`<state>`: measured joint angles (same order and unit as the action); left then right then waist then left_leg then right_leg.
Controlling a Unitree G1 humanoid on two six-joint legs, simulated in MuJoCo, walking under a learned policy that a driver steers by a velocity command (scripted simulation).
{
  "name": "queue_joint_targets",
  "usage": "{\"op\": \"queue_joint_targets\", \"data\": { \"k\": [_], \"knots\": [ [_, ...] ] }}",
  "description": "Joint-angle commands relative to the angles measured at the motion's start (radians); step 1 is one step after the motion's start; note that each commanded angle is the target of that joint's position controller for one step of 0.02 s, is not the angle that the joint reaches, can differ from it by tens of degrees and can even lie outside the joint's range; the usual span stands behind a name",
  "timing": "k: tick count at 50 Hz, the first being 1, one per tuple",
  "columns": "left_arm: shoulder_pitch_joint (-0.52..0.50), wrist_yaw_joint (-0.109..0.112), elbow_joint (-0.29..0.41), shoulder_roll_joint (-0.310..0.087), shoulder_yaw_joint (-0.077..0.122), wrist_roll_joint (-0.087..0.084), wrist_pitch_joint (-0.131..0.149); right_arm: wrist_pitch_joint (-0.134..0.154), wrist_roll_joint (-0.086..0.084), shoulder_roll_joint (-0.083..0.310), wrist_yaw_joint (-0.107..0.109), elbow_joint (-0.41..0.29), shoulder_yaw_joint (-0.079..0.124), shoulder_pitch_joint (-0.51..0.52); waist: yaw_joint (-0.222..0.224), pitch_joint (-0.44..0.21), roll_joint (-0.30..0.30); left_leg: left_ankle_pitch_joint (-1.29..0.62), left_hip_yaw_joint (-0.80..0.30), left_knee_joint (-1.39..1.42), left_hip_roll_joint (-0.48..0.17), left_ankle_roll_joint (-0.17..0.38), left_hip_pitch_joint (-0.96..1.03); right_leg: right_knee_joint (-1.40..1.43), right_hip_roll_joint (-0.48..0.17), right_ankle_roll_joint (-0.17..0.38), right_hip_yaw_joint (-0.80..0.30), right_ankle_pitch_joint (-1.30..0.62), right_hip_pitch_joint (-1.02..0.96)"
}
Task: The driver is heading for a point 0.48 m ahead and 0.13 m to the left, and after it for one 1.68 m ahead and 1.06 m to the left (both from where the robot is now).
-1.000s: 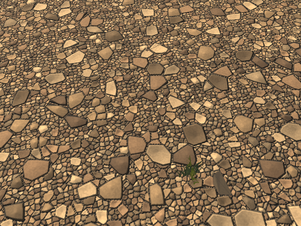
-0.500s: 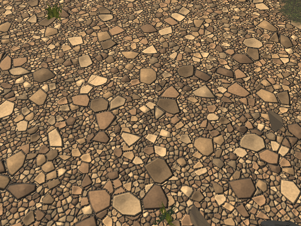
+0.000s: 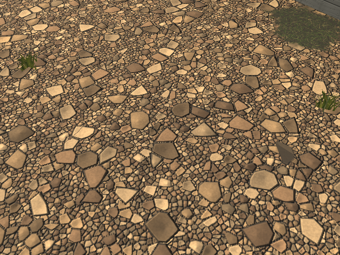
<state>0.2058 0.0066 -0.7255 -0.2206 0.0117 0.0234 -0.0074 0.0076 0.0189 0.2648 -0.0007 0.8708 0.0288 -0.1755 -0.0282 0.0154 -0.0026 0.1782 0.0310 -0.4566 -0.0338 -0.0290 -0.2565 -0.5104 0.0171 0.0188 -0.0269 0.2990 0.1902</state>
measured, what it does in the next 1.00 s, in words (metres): walks ahead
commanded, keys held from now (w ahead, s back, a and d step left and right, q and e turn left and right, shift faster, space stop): no key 0.40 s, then w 0.60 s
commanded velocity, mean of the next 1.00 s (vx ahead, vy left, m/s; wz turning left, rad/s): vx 0.19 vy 0.00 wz -0.02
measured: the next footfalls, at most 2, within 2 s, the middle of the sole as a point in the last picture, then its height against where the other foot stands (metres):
right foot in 1.16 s outside the picture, level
left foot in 1.70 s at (123, 208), level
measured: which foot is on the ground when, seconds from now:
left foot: down 0.00-1.00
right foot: down 0.00-0.68, up 0.70-1.00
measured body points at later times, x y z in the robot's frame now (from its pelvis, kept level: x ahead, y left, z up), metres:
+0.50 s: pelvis +0.03 +0.00 +0.00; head +0.03 +0.00 +0.45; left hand +0.10 +0.27 -0.13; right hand +0.11 -0.27 -0.14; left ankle +0.04 +0.14 -0.73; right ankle -0.02 -0.11 -0.74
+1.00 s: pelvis +0.20 +0.06 +0.01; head +0.22 +0.07 +0.46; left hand +0.39 +0.30 -0.10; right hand +0.13 -0.19 -0.13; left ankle +0.08 +0.14 -0.74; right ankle +0.37 -0.11 -0.68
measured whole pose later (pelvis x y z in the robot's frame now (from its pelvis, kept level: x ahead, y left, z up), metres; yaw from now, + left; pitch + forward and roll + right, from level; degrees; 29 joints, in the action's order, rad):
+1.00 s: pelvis +0.20 +0.06 +0.01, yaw +1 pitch +1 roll +0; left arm 0.07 -0.01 -0.83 -0.27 0.06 -0.02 0.07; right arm 0.08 0.00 0.21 0.00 1.08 0.01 -0.41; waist -0.09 0.02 0.03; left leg 0.27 0.05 -0.16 0.04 0.05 0.08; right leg -0.70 -0.10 0.00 0.00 0.00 0.65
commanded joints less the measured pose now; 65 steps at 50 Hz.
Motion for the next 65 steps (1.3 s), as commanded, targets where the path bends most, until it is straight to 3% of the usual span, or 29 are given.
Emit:
{"op": "queue_joint_targets", "data": {
  "k": [1,10,20,22,23,25,26,28,30,33,34,35,36,37,39,42,45,48,53,56,57,58,59,60,61,62,63,64,65],
  "knots": [
    [0.005,0.008,0.046,-0.139,0.04,-0.004,0.012,0.017,-0.005,0.105,0.005,-0.024,0.023,0.03,0.014,-0.017,0.014,-0.096,-0.051,0.041,-0.035,0.009,0.071,0.13,-0.092,0.038,-0.103,-0.126,0.059],
    [0.021,0.008,-0.014,-0.126,0.045,-0.012,0.01,0.005,-0.013,0.114,0.023,0.063,0.024,0.035,0.012,-0.044,0.006,-0.166,-0.05,0.021,-0.039,0.017,0.112,0.111,-0.07,0.03,-0.067,-0.284,0.016],
    [0.045,0.017,-0.105,-0.13,0.045,-0.015,0.013,-0.009,-0.016,0.11,0.037,0.14,0.025,0.05,0.009,-0.022,0.014,-0.157,-0.043,0.029,-0.033,0.022,0.128,0.129,-0.059,0.019,-0.049,-0.278,0.018],
    [0.074,0.022,-0.134,-0.144,0.051,-0.021,0.009,-0.014,-0.021,0.098,0.038,0.159,0.025,0.037,0.016,-0.023,0.039,0.073,0.009,-0.013,0.014,0.024,0.101,0.163,-0.053,0.041,-0.058,0.004,0.021],
    [0.081,0.025,-0.137,-0.169,0.06,-0.027,0.006,-0.013,-0.026,0.095,0.038,0.157,0.027,0.051,0.028,0.014,0.072,0.21,0.041,-0.069,0.042,0.026,0.034,0.2,-0.076,0.073,-0.106,0.229,0.04],
    [0.121,0.027,-0.145,-0.223,0.076,-0.036,0.016,0.007,-0.033,0.085,0.03,0.118,0.025,0.127,0.065,0.118,0.162,0.263,0.048,-0.218,0.056,0.042,-0.156,0.332,-0.222,0.165,-0.323,0.506,0.043],
    [0.128,0.03,-0.152,-0.237,0.082,-0.04,0.029,0.024,-0.04,0.083,0.022,0.103,0.024,0.146,0.068,0.156,0.188,0.253,0.005,-0.29,0.017,0.063,-0.222,0.371,-0.293,0.206,-0.413,0.503,0.04],
    [0.126,0.029,-0.155,-0.21,0.079,-0.038,0.054,0.057,-0.055,0.096,0.002,0.092,0.03,0.148,0.062,0.173,0.171,0.329,-0.051,-0.351,-0.039,0.1,-0.347,0.365,-0.342,0.229,-0.443,0.357,-0.06],
    [0.091,0.023,-0.149,-0.203,0.08,-0.053,0.061,0.081,-0.057,0.089,-0.016,0.101,0.029,0.121,0.037,0.138,0.12,0.284,-0.037,-0.213,-0.049,0.118,-0.279,0.327,-0.302,0.189,-0.339,0.213,-0.092],
    [0.03,0.014,-0.137,-0.193,0.075,-0.047,0.055,0.079,-0.041,0.106,-0.02,0.217,0.055,-0.133,-0.077,0.014,0.073,0.011,0.052,-0.042,0.059,0.084,0.247,0.148,-0.154,0.11,-0.125,-0.008,0.161],
    [0.004,0.01,-0.123,-0.129,0.055,-0.035,0.061,0.077,-0.038,0.166,-0.012,0.238,0.073,-0.255,-0.125,-0.025,-0.084,0.121,-0.175,0.072,-0.093,0.133,0.374,-0.149,-0.057,0.044,-0.004,-0.055,0.275],
    [0.007,0.015,-0.077,-0.08,0.044,-0.038,0.078,0.081,-0.036,0.274,-0.017,0.249,0.092,-0.36,-0.132,-0.082,-0.349,0.272,-0.653,0.258,-0.326,0.293,0.494,-0.465,0.065,-0.013,0.039,0.22,0.49],
    [0.006,0.015,-0.084,-0.134,0.058,-0.066,0.094,0.095,-0.027,0.189,-0.019,0.232,0.061,-0.283,-0.092,-0.033,-0.206,0.374,-0.723,0.284,-0.36,0.321,0.449,-0.647,0.009,0.004,-0.08,0.265,0.576],
    [0.005,0.008,-0.087,-0.15,0.061,-0.082,0.107,0.106,-0.028,0.141,-0.018,0.202,0.046,-0.204,-0.058,0.04,-0.147,0.376,-0.619,0.285,-0.333,0.29,0.398,-0.692,-0.042,0.034,-0.097,0.164,0.634],
    [-0.002,0.005,-0.101,-0.156,0.07,-0.063,0.115,0.112,-0.025,0.11,-0.026,0.169,0.031,-0.125,-0.019,0.08,-0.078,0.199,-0.434,0.301,-0.267,0.23,0.329,-0.636,-0.116,0.05,-0.06,-0.01,0.625],
    [-0.02,-0.01,-0.103,-0.125,0.071,-0.044,0.101,0.1,-0.018,0.091,-0.019,0.175,0.016,-0.169,-0.011,0.061,-0.085,-0.096,-0.249,0.32,-0.193,0.207,0.279,-0.535,-0.139,0.02,-0.009,-0.118,0.541],
    [-0.123,-0.012,-0.064,-0.092,0.061,-0.041,0.09,0.089,-0.014,0.121,0.001,0.176,0.017,-0.2,-0.024,0.08,-0.058,-0.26,-0.166,0.34,-0.175,0.214,0.258,-0.375,-0.13,-0.019,0.025,-0.201,0.561],
    [-0.239,-0.022,-0.029,-0.068,0.045,-0.046,0.094,0.083,-0.017,0.131,0.012,0.17,0.017,-0.227,-0.051,0.099,-0.069,-0.244,-0.101,0.374,-0.146,0.2,0.202,-0.17,-0.099,-0.025,0.06,-0.334,0.477],
    [-0.365,-0.048,0.017,-0.082,0.04,-0.053,0.104,0.072,-0.033,0.125,0.016,0.194,0.024,-0.306,-0.059,0.139,-0.065,-0.301,-0.093,0.348,-0.202,0.202,0.306,-0.02,-0.072,0.013,0.051,-0.359,0.454],
    [-0.285,-0.05,0.01,-0.141,0.063,-0.049,0.114,0.059,-0.034,0.16,0.019,0.176,0.042,-0.274,0.023,0.057,-0.097,-0.646,-0.113,0.198,-0.228,0.179,0.385,0.007,-0.023,0.052,0.056,-0.259,0.309],
    [-0.167,-0.043,-0.02,-0.178,0.082,-0.05,0.115,0.052,-0.03,0.168,0.018,0.167,0.045,-0.255,0.09,-0.026,-0.115,-0.801,-0.103,0.064,-0.209,0.164,0.37,0.01,0.006,0.075,0.075,-0.244,0.145],
    [0.025,-0.031,-0.073,-0.222,0.105,-0.051,0.113,0.047,-0.023,0.152,0.017,0.151,0.039,-0.232,0.181,-0.144,-0.113,-0.764,-0.081,-0.149,-0.158,0.133,0.248,-0.003,-0.019,0.107,0.052,-0.263,-0.133],
    [0.193,-0.017,-0.108,-0.295,0.123,-0.026,0.109,0.049,-0.01,0.08,0.014,0.119,0.018,-0.269,0.198,-0.309,0.023,-0.39,-0.046,-0.485,-0.06,0.097,-0.057,-0.024,-0.246,0.181,-0.222,-0.16,-0.502],
    [0.209,-0.029,-0.125,-0.297,0.114,-0.021,0.107,0.067,-0.029,-0.043,0.007,0.129,-0.015,-0.396,0.125,-0.471,0.272,0.394,-0.111,-0.773,0.087,0.065,-0.315,0.139,-0.453,0.302,-0.678,0.062,-0.687],
    [0.156,-0.029,-0.118,-0.193,0.088,-0.029,0.11,0.083,-0.06,0.091,0.005,0.122,0.021,-0.296,0.148,-0.333,0.172,0.38,-0.189,-0.871,0.03,0.076,-0.395,0.214,-0.408,0.247,-0.646,0.147,-0.559],
    [0.063,-0.025,-0.111,-0.159,0.076,-0.035,0.114,0.091,-0.078,0.13,0.009,0.086,0.037,-0.206,0.124,-0.162,0.136,0.284,-0.153,-0.868,-0.016,0.086,-0.435,0.246,-0.38,0.2,-0.47,0.092,-0.39],
    [-0.007,-0.027,-0.109,-0.14,0.071,-0.031,0.121,0.093,-0.07,0.113,0.018,0.08,0.038,-0.171,0.09,-0.092,0.063,0.194,-0.139,-0.827,-0.062,0.087,-0.394,0.279,-0.347,0.178,-0.356,-0.016,-0.241],
    [-0.042,-0.032,-0.115,-0.111,0.064,-0.021,0.129,0.084,-0.057,0.095,0.024,0.081,0.047,-0.166,0.061,-0.043,0.048,0.141,-0.142,-0.787,-0.089,0.089,-0.344,0.314,-0.308,0.156,-0.249,-0.109,-0.133],
    [-0.063,-0.034,-0.125,-0.101,0.062,-0.009,0.135,0.07,-0.057,0.062,0.021,0.084,0.047,-0.205,0.025,-0.042,0.089,0.109,-0.15,-0.768,-0.112,0.088,-0.281,0.341,-0.291,0.155,-0.179,-0.144,-0.066]
  ]
}}
Velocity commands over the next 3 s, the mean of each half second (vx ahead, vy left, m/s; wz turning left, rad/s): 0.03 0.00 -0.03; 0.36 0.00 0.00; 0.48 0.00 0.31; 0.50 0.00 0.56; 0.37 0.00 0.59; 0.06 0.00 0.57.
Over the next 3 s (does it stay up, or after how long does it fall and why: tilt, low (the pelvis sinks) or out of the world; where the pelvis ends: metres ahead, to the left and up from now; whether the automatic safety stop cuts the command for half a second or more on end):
stays up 1.04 0.32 0.00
